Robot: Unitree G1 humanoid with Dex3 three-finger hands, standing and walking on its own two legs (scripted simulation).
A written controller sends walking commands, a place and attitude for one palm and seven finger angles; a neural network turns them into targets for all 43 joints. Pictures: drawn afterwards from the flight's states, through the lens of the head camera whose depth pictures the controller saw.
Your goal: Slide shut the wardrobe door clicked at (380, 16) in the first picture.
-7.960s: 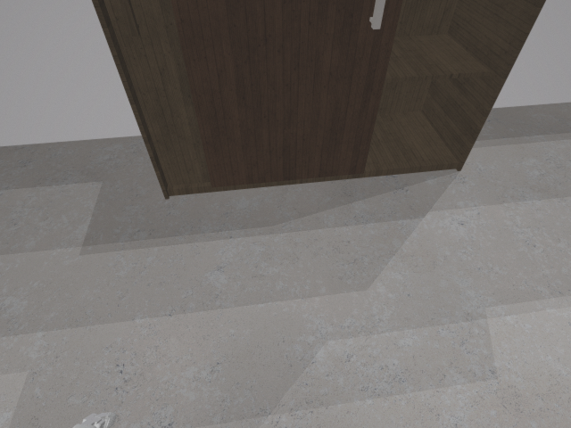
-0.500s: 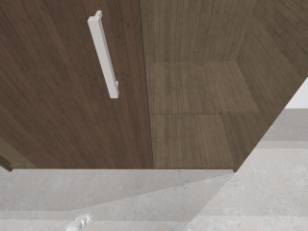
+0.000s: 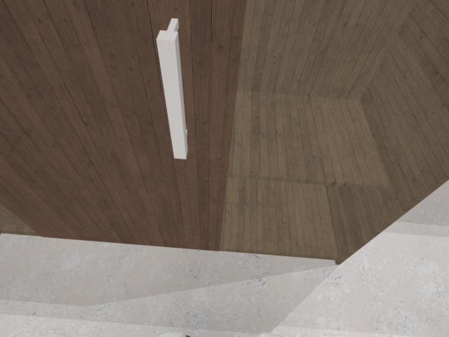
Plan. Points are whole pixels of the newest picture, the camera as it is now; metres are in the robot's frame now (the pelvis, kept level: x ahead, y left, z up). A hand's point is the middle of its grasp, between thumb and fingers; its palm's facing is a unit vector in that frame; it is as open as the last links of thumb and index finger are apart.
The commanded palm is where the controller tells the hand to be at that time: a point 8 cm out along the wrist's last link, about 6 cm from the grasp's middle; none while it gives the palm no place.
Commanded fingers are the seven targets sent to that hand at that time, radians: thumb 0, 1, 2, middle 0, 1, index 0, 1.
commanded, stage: come to a stop and stand still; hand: left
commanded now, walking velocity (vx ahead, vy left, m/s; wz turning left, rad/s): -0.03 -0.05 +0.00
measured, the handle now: (177, 98) +0.48 +0.14 +0.15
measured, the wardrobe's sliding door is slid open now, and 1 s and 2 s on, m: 0.54 0.54 0.54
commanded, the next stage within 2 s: look again from close up in 1.60 s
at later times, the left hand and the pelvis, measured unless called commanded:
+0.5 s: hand out of the picture +0.00 +0.11 -0.17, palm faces +0.05 -0.97 -0.22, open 7.3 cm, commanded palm none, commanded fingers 0.00 0.90 0.90 -0.20 -0.30 -0.20 -0.30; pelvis -0.02 -0.07 +0.00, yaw +1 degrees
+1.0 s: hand out of the picture +0.00 +0.15 -0.17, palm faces +0.04 -0.98 -0.22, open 7.3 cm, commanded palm none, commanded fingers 0.00 0.90 0.90 -0.20 -0.30 -0.20 -0.30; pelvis -0.02 -0.03 +0.00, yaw +1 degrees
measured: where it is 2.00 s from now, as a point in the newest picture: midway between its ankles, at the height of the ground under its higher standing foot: outside the picture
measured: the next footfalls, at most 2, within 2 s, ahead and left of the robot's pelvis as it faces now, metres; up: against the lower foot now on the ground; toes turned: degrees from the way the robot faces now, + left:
right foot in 0.18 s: -0.01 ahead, -0.14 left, +0.00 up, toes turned -2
